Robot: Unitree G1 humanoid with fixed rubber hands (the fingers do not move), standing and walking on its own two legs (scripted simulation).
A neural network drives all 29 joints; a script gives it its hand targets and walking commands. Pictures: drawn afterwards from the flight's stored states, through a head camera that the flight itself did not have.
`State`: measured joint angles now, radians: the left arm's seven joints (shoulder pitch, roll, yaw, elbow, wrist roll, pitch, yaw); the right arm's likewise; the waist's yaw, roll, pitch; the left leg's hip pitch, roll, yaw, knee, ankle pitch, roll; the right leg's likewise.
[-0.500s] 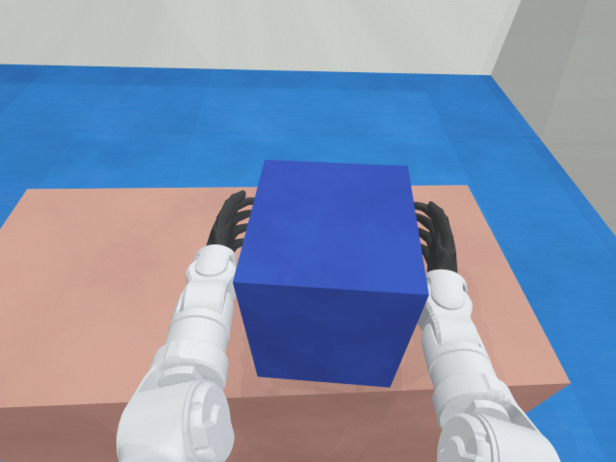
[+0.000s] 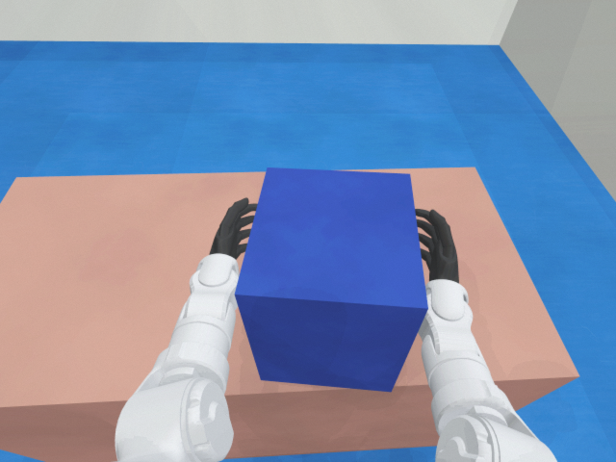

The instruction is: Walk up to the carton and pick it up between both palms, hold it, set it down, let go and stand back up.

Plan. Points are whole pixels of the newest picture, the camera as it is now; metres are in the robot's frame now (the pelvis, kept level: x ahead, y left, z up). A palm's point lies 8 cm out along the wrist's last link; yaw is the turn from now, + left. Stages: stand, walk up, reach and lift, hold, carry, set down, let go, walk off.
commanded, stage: set down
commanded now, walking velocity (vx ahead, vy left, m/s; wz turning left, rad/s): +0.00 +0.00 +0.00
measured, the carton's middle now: (331, 283) +0.38 +0.00 -0.01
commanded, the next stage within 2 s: none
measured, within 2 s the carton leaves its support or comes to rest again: rests again in 0.32 s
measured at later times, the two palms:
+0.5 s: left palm (223, 255) +0.40 +0.15 +0.03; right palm (433, 271) +0.38 -0.14 +0.03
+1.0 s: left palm (226, 256) +0.40 +0.15 +0.02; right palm (435, 279) +0.37 -0.14 +0.03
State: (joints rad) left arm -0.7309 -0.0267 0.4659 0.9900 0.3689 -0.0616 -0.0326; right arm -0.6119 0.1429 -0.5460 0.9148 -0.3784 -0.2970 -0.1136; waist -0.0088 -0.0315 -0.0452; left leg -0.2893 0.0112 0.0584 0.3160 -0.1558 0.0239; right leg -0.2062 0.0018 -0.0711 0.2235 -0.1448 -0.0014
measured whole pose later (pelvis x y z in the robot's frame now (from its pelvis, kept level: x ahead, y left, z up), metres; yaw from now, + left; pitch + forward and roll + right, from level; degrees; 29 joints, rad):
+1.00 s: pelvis -0.01 +0.00 +0.00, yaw -1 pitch +11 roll -1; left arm -0.80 -0.04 0.56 1.07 0.45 -0.19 -0.05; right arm -0.65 0.16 -0.69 0.93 -0.49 -0.39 -0.09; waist 0.02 -0.03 -0.04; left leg -0.38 0.02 0.08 0.32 -0.14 0.03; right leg -0.31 0.00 -0.07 0.25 -0.13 0.00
